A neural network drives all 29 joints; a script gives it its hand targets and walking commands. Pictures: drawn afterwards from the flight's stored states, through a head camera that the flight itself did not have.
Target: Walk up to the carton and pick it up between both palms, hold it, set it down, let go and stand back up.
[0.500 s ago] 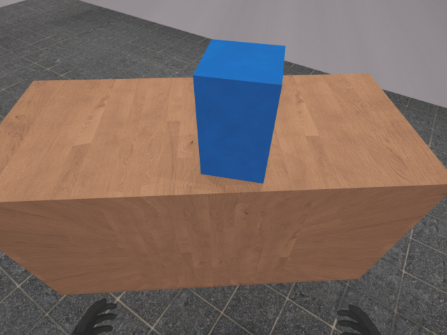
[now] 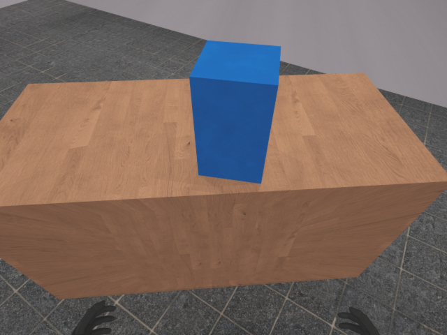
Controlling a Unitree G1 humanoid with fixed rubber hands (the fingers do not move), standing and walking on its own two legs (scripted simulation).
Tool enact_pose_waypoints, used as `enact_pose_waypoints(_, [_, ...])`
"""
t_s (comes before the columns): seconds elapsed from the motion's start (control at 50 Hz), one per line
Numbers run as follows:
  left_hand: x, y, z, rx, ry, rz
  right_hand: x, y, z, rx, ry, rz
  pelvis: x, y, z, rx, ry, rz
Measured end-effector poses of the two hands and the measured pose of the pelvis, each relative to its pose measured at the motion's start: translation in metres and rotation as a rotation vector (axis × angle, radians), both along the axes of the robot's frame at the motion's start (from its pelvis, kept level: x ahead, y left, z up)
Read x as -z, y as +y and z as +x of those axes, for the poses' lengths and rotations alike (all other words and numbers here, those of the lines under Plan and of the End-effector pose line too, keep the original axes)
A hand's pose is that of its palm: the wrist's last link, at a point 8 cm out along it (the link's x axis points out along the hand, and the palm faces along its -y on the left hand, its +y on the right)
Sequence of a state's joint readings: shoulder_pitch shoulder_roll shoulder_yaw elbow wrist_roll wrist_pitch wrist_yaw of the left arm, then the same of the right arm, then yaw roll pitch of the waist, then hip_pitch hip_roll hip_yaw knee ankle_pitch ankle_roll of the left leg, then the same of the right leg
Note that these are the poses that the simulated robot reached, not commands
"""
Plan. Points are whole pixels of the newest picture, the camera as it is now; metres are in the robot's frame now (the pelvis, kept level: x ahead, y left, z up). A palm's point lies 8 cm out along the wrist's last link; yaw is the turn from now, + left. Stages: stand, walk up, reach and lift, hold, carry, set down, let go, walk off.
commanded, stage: stand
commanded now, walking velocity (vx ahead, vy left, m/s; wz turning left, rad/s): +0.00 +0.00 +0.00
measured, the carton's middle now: (235, 116) +0.58 -0.03 +0.06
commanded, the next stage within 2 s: walk up in 0.26 s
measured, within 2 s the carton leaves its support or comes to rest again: neither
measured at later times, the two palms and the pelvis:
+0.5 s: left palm out of the picture +0.13 +0.25 -0.08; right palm out of the picture +0.10 -0.27 -0.09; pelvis +0.00 +0.00 +0.00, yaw -2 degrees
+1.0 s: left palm (91, 327) +0.17 +0.25 -0.10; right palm (370, 289) +0.23 -0.29 -0.10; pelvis +0.13 -0.03 -0.01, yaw -5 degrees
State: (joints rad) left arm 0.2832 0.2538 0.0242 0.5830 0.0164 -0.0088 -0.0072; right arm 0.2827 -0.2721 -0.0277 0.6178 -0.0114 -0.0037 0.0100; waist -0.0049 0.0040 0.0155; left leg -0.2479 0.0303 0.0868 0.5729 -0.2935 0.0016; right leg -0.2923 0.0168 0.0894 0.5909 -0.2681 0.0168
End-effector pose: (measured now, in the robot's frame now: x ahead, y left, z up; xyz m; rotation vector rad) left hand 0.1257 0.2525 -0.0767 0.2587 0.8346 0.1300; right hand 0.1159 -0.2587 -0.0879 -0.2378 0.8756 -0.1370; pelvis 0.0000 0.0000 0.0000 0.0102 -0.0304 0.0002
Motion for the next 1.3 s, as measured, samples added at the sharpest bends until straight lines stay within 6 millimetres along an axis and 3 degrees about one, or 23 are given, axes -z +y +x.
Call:
enact_pose_waypoints(0.48, [0.002,-0.002,0.003,0.032,0.019,0.004,0.003,-0.007,-0.015,0.017,0.027,-0.019,0.001,0.0,0.003,0.026,0.005,0.006])
enact_pose_waypoints(0.6, [-0.001,-0.014,0.02,0.091,0.048,0.014,0.007,-0.042,-0.053,0.098,0.111,-0.077,-0.001,-0.015,0.02,0.078,-0.002,0.006])
enact_pose_waypoints(0.68, [0.001,-0.027,0.038,0.102,0.018,0.036,0.024,-0.069,-0.068,0.141,0.202,-0.075,0.009,-0.033,0.039,0.094,-0.008,0.003])
enact_pose_waypoints(0.74, [0.009,-0.026,0.03,0.057,0.063,0.074,0.032,-0.074,-0.05,0.113,0.228,-0.055,0.013,-0.041,0.051,0.085,-0.014,-0.008])
enact_pose_waypoints(0.84, [0.007,-0.018,0.01,-0.016,0.186,0.1,0.022,-0.063,0.013,0.037,0.164,-0.021,0.002,-0.041,0.077,0.078,-0.013,-0.018])
enact_pose_waypoints(0.96, [0.013,-0.007,0.025,-0.047,0.25,0.076,0.008,-0.038,0.091,-0.02,0.066,-0.01,0.0,-0.033,0.112,0.086,-0.006,-0.012])
enact_pose_waypoints(1.02, [0.029,-0.002,0.05,-0.023,0.252,0.055,0.009,-0.03,0.122,-0.017,0.002,-0.041,0.012,-0.025,0.131,0.098,-0.006,-0.016])
enact_pose_waypoints(1.1, [0.037,-0.013,0.097,0.041,0.226,0.037,0.007,-0.031,0.132,0.056,-0.006,-0.05,0.014,-0.024,0.144,0.117,-0.013,0.0])
enact_pose_waypoints(1.2, [0.029,-0.038,0.159,0.122,0.103,0.011,0.009,-0.042,0.13,0.101,0.031,-0.042,0.013,-0.029,0.158,0.131,-0.007,-0.004])
enact_pose_waypoints(1.3, [0.007,-0.05,0.21,0.16,0.004,-0.002,0.007,-0.047,0.133,0.12,0.047,-0.027,0.006,-0.031,0.173,0.135,0.006,-0.007])
